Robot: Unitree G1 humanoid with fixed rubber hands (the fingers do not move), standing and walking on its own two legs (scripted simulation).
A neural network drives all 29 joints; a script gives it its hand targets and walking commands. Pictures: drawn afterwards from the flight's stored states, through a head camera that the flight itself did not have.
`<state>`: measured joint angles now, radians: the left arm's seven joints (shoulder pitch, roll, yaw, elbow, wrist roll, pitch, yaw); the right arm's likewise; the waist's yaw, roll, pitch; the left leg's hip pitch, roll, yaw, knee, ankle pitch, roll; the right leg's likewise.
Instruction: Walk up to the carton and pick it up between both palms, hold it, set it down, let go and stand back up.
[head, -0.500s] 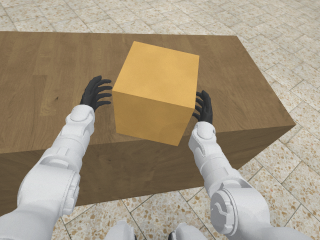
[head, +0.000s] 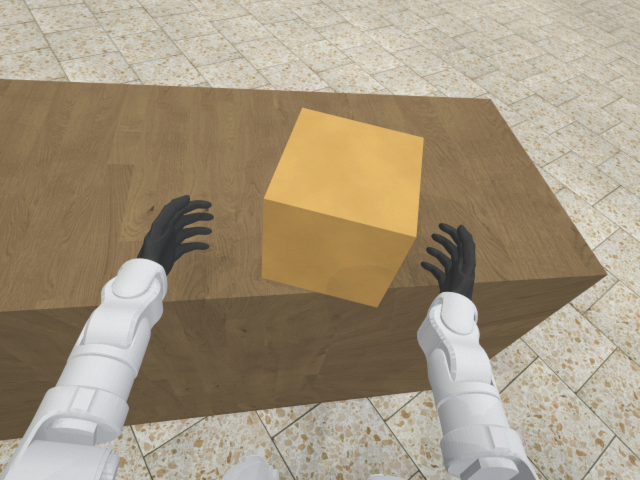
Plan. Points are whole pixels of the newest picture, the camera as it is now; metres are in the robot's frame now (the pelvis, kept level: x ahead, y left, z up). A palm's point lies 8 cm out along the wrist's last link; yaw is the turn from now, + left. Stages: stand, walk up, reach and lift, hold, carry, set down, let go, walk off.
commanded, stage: set down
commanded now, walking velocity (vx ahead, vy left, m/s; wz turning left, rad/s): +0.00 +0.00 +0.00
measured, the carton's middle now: (340, 209) +0.46 -0.04 +0.04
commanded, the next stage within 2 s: none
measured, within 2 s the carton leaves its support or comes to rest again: neither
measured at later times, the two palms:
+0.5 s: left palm (122, 319) +0.28 +0.22 +0.05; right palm (467, 330) +0.27 -0.17 +0.06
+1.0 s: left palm (113, 374) +0.22 +0.22 +0.04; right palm (489, 387) +0.20 -0.18 +0.05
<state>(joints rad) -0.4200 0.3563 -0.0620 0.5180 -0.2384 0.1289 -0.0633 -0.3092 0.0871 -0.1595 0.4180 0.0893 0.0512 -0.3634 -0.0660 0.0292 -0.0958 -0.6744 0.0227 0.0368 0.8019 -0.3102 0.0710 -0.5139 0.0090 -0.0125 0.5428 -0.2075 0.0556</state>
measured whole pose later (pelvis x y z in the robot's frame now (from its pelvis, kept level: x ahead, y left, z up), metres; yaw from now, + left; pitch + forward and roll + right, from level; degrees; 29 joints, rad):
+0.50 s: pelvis +0.01 -0.03 +0.02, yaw +2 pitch -2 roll -5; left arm -0.07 0.42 -0.03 0.21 -0.25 0.22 -0.13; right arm 0.05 0.09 0.01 0.13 0.12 0.16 -0.41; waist 0.01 -0.02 0.03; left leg -0.35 0.02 0.04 0.66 -0.29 0.07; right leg -0.21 0.01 -0.01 0.43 -0.19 0.06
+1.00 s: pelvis +0.03 -0.05 +0.02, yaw +1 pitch -1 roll -3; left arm 0.25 0.48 0.05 -0.06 -0.27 0.18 -0.20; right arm 0.49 0.08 0.19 -0.22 0.12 0.08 -0.45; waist 0.05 0.00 0.10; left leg -0.31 0.02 0.04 0.59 -0.27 0.05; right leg -0.20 0.01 -0.01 0.42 -0.21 0.05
